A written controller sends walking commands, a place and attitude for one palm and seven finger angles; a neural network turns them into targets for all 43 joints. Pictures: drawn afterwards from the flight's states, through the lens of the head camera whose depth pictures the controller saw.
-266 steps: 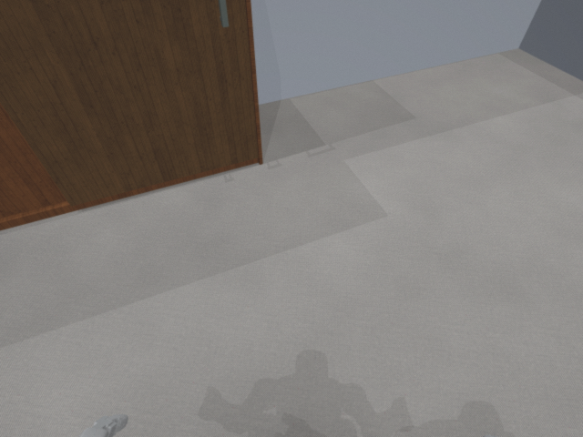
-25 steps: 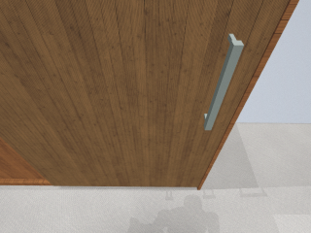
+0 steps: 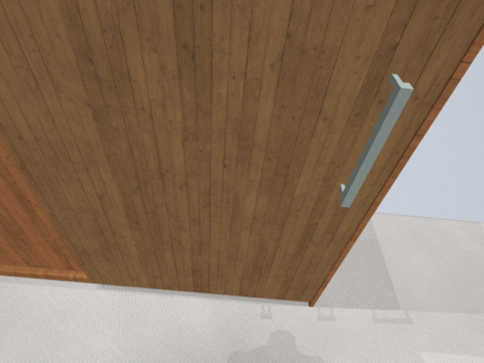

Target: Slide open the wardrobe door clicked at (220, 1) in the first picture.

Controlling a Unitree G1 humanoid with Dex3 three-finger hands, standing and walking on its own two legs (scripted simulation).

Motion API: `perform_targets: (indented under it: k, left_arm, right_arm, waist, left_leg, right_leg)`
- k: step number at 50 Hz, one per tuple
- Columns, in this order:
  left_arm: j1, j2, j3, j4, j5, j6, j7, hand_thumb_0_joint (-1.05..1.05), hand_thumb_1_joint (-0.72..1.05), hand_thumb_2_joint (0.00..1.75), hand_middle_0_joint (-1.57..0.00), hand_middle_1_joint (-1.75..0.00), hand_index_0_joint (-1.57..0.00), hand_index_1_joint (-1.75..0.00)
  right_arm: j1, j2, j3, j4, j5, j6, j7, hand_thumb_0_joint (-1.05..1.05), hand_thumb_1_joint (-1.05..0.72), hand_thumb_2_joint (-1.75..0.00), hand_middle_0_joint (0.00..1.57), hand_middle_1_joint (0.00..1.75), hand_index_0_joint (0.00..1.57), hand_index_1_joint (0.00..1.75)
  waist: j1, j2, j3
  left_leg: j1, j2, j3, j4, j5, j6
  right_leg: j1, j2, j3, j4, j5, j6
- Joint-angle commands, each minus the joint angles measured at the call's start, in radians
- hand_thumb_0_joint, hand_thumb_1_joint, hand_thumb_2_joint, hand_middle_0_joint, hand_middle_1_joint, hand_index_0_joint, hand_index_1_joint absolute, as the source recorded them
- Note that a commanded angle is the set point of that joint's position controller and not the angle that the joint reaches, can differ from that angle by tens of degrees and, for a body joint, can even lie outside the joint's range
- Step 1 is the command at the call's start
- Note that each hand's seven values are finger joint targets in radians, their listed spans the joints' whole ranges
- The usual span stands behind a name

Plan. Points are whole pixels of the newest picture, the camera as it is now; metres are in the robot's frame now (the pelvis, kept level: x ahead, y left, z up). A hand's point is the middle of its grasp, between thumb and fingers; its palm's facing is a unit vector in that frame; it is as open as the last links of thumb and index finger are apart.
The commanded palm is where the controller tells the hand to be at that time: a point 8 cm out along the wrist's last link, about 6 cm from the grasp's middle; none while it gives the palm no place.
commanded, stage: come to a stop and stand still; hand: right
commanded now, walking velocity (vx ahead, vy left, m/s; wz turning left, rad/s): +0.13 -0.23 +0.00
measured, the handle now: (366, 148) +0.51 -0.23 +0.11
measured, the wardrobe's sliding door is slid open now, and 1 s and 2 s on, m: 0.00 0.00 0.00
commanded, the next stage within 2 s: look again from close up in 0.88 s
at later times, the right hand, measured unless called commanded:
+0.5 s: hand out of the picture -0.06 -0.22 -0.18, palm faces +0.13 +0.98 -0.17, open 7.4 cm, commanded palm none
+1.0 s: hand out of the picture +0.00 -0.25 -0.18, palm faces +0.02 +0.98 -0.19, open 7.4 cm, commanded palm none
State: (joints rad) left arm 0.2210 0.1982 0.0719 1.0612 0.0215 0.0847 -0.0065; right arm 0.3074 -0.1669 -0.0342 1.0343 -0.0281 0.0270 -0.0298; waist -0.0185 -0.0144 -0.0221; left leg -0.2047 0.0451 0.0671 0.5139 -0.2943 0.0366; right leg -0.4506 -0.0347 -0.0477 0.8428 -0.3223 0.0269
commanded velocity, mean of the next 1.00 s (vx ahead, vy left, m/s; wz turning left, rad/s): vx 0.01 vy -0.03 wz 0.00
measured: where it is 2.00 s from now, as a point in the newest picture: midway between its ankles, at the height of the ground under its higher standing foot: outside the picture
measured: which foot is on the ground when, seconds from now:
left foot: down 0.00-1.00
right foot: up 0.00-0.38, down 0.40-1.00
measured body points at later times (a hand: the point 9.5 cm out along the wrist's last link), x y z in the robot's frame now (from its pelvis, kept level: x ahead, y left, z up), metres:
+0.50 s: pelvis -0.01 -0.05 +0.00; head -0.01 -0.06 +0.45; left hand +0.05 +0.18 -0.15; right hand -0.06 -0.27 -0.17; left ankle -0.01 +0.09 -0.74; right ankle -0.04 -0.16 -0.74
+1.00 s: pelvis -0.01 -0.07 +0.00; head +0.01 -0.08 +0.45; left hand -0.02 +0.15 -0.16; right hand +0.00 -0.30 -0.16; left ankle +0.00 +0.09 -0.74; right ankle -0.04 -0.16 -0.74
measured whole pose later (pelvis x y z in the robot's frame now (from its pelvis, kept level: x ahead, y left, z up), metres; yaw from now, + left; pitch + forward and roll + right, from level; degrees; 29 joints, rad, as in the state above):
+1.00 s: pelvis -0.01 -0.07 +0.00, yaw -1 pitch -1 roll +0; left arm 0.30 0.13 -0.01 1.14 0.01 -0.01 0.03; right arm 0.24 -0.18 0.00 1.14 -0.01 0.01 -0.03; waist 0.00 0.02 0.06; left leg -0.16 0.10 0.06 0.40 -0.21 -0.06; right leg -0.10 0.01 -0.10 0.39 -0.27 -0.03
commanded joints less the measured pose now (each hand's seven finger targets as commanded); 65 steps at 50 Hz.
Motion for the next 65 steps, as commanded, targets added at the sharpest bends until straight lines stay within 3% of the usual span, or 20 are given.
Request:
perform_targets:
  k: [1,5,9,13,15,17,18,19,20,22,24,39,48,49,50,51,52,56,60,65]
  left_arm:
    - [0.061,0.035,0.001,-0.035,0.007,-0.046,-0.007,0.0,0.9,0.9,-0.2,-0.3,-0.2,-0.3]
    - [0.022,0.054,-0.004,-0.062,0.008,-0.06,0.002,0.0,0.9,0.9,-0.2,-0.3,-0.2,-0.3]
    - [0.01,0.057,-0.012,-0.072,0.001,-0.061,0.011,0.0,0.9,0.9,-0.2,-0.3,-0.2,-0.3]
    - [0.013,0.031,-0.027,-0.062,-0.012,-0.068,0.016,0.0,0.9,0.9,-0.2,-0.3,-0.2,-0.3]
    - [0.056,0.021,-0.032,-0.04,-0.016,-0.072,0.019,0.0,0.9,0.9,-0.2,-0.3,-0.2,-0.3]
    - [0.126,0.021,-0.037,-0.001,-0.017,-0.082,0.026,0.0,0.9,0.9,-0.2,-0.3,-0.2,-0.3]
    - [0.145,0.046,-0.035,0.011,-0.015,-0.091,0.03,0.0,0.9,0.9,-0.2,-0.3,-0.2,-0.3]
    - [0.14,0.085,-0.028,0.009,-0.012,-0.097,0.034,0.0,0.9,0.9,-0.2,-0.3,-0.2,-0.3]
    - [0.109,0.116,-0.028,-0.001,-0.009,-0.095,0.038,0.0,0.9,0.9,-0.2,-0.3,-0.2,-0.3]
    - [0.05,0.09,-0.038,-0.003,-0.008,-0.091,0.041,0.0,0.9,0.9,-0.2,-0.3,-0.2,-0.3]
    - [0.05,0.076,-0.043,0.008,-0.012,-0.097,0.044,0.0,0.9,0.9,-0.2,-0.3,-0.2,-0.3]
    - [0.083,0.073,-0.048,0.03,-0.015,-0.116,0.047,0.0,0.9,0.9,-0.2,-0.3,-0.2,-0.3]
    - [0.119,0.056,-0.05,0.064,-0.015,-0.117,0.047,0.0,0.9,0.9,-0.2,-0.3,-0.2,-0.3]
    - [0.08,0.168,-0.043,-0.05,-0.004,-0.123,0.033,0.0,0.9,0.9,-0.2,-0.3,-0.2,-0.3]
    - [0.111,0.187,-0.01,-0.067,0.003,-0.147,0.044,0.0,0.9,0.9,-0.2,-0.3,-0.2,-0.3]
    - [0.118,0.169,-0.001,-0.053,0.003,-0.15,0.053,0.0,0.9,0.9,-0.2,-0.3,-0.2,-0.3]
    - [0.137,0.141,-0.009,-0.051,-0.001,-0.146,0.056,0.0,0.9,0.9,-0.2,-0.3,-0.2,-0.3]
    - [0.135,0.078,-0.021,-0.078,-0.007,-0.123,0.05,0.0,0.9,0.9,-0.2,-0.3,-0.2,-0.3]
    - [0.135,0.066,-0.024,-0.091,-0.009,-0.111,0.043,0.0,0.9,0.9,-0.2,-0.3,-0.2,-0.3]
    - [0.095,0.077,-0.025,-0.104,-0.009,-0.102,0.035,0.0,0.9,0.9,-0.2,-0.3,-0.2,-0.3]
  right_arm:
    - [-0.024,-0.151,-0.031,-0.061,0.005,-0.049,-0.003,0.0,-0.9,-0.9,0.2,0.3,0.2,0.3]
    - [0.114,-0.146,-0.035,-0.016,0.008,-0.058,-0.006,0.0,-0.9,-0.9,0.2,0.3,0.2,0.3]
    - [0.133,-0.148,-0.044,0.005,0.001,-0.057,-0.012,0.0,-0.9,-0.9,0.2,0.3,0.2,0.3]
    - [0.108,-0.153,-0.04,0.025,-0.003,-0.052,-0.01,0.0,-0.9,-0.9,0.2,0.3,0.2,0.3]
    - [0.064,-0.152,-0.038,0.027,-0.001,-0.048,-0.008,0.0,-0.9,-0.9,0.2,0.3,0.2,0.3]
    - [0.014,-0.132,-0.03,0.035,0.012,-0.042,-0.008,0.0,-0.9,-0.9,0.2,0.3,0.2,0.3]
    - [0.01,-0.102,-0.022,0.033,0.016,-0.037,-0.007,0.0,-0.9,-0.9,0.2,0.3,0.2,0.3]
    - [0.032,-0.068,-0.013,0.033,0.015,-0.032,-0.004,0.0,-0.9,-0.9,0.2,0.3,0.2,0.3]
    - [0.032,-0.039,-0.008,0.037,0.015,-0.029,-0.005,0.0,-0.9,-0.9,0.2,0.3,0.2,0.3]
    - [0.023,-0.032,0.0,0.055,0.007,-0.028,-0.003,0.0,-0.9,-0.9,0.2,0.3,0.2,0.3]
    - [0.025,-0.049,0.001,0.075,0.007,-0.021,-0.001,0.0,-0.9,-0.9,0.2,0.3,0.2,0.3]
    - [0.007,-0.076,0.012,0.101,0.012,-0.029,-0.005,0.0,-0.9,-0.9,0.2,0.3,0.2,0.3]
    - [0.002,-0.076,0.013,0.103,0.017,-0.028,-0.008,0.0,-0.9,-0.9,0.2,0.3,0.2,0.3]
    - [-0.017,-0.239,0.02,0.005,0.005,-0.052,-0.004,0.0,-0.9,-0.9,0.2,0.3,0.2,0.3]
    - [0.0,-0.171,0.002,-0.019,0.004,-0.049,-0.01,0.0,-0.9,-0.9,0.2,0.3,0.2,0.3]
    - [0.005,-0.147,-0.003,-0.018,0.002,-0.052,-0.01,0.0,-0.9,-0.9,0.2,0.3,0.2,0.3]
    - [0.025,-0.118,0.011,-0.02,0.003,-0.052,-0.011,0.0,-0.9,-0.9,0.2,0.3,0.2,0.3]
    - [0.058,-0.12,0.007,-0.045,0.003,-0.045,-0.014,0.0,-0.9,-0.9,0.2,0.3,0.2,0.3]
    - [0.069,-0.138,0.004,-0.069,0.007,-0.048,-0.018,0.0,-0.9,-0.9,0.2,0.3,0.2,0.3]
    - [0.046,-0.142,0.007,-0.093,0.008,-0.046,-0.017,0.0,-0.9,-0.9,0.2,0.3,0.2,0.3]
  waist:
    - [0.021,0.104,0.162]
    - [-0.046,0.119,0.076]
    - [-0.061,0.155,0.028]
    - [-0.05,0.188,-0.002]
    - [-0.023,0.198,-0.014]
    - [0.023,0.187,-0.005]
    - [0.028,0.103,-0.001]
    - [0.018,-0.029,-0.01]
    - [0.004,-0.097,0.029]
    - [-0.006,-0.026,0.13]
    - [-0.004,-0.11,0.148]
    - [0.003,-0.014,0.063]
    - [0.004,-0.006,0.076]
    - [0.022,0.027,0.126]
    - [0.021,-0.003,0.003]
    - [0.02,-0.02,-0.08]
    - [0.021,-0.025,-0.108]
    - [0.022,0.026,0.008]
    - [0.026,0.045,0.04]
    - [0.025,0.02,0.082]
  left_leg:
    - [-0.099,0.218,-0.214,-0.359,-0.133,0.036]
    - [0.163,0.271,-0.249,-0.302,0.084,0.079]
    - [0.251,0.312,-0.27,-0.251,0.29,0.129]
    - [0.181,0.279,-0.233,-0.226,0.389,0.127]
    - [0.119,0.238,-0.188,-0.202,0.368,0.099]
    - [-0.014,0.176,-0.13,-0.162,0.236,0.039]
    - [-0.069,0.127,-0.097,-0.123,0.151,0.005]
    - [-0.111,0.074,-0.059,-0.084,0.064,-0.027]
    - [-0.078,0.051,-0.017,-0.088,0.007,-0.052]
    - [-0.037,0.046,-0.018,-0.12,0.082,-0.059]
    - [0.003,0.052,-0.014,-0.108,0.111,-0.063]
    - [0.075,0.082,-0.023,-0.143,0.222,-0.065]
    - [0.087,0.085,-0.026,-0.148,0.225,-0.06]
    - [0.05,0.044,-0.03,-0.06,0.24,-0.031]
    - [0.04,0.055,-0.024,0.026,0.146,-0.024]
    - [0.022,0.052,-0.016,0.043,0.18,-0.01]
    - [0.015,0.052,-0.018,0.028,0.189,-0.012]
    - [0.031,0.082,-0.039,-0.01,0.338,-0.011]
    - [0.03,0.1,-0.06,-0.006,0.444,-0.007]
    - [-0.022,0.088,-0.075,-0.053,0.261,-0.015]
  right_leg:
    - [-0.041,-0.01,0.019,0.091,0.068,0.013]
    - [-0.12,-0.02,0.032,0.053,0.024,0.035]
    - [-0.1,-0.029,0.031,-0.025,-0.072,0.04]
    - [0.055,-0.003,0.007,-0.177,-0.094,0.024]
    - [0.168,0.01,-0.011,-0.296,-0.024,0.017]
    - [0.351,0.006,-0.022,-0.464,0.144,0.007]
    - [0.408,-0.04,0.007,-0.49,0.181,-0.005]
    - [0.415,-0.138,0.11,-0.5,0.233,-0.038]
    - [0.32,-0.208,0.159,-0.536,0.23,-0.079]
    - [0.193,-0.161,0.117,-0.557,0.12,-0.066]
    - [0.184,-0.139,0.117,-0.59,0.164,-0.061]
    - [0.292,-0.101,0.075,-0.546,0.377,-0.043]
    - [0.284,-0.093,0.065,-0.548,0.342,-0.043]
    - [0.263,-0.044,0.102,-0.539,0.455,-0.022]
    - [0.283,-0.097,0.135,-0.458,0.542,-0.04]
    - [0.33,-0.112,0.134,-0.423,0.613,-0.059]
    - [0.359,-0.117,0.123,-0.398,0.634,-0.067]
    - [0.199,-0.058,0.06,-0.338,0.379,-0.054]
    - [0.177,-0.047,0.033,-0.323,0.313,-0.043]
    - [0.179,-0.054,0.038,-0.357,0.21,-0.045]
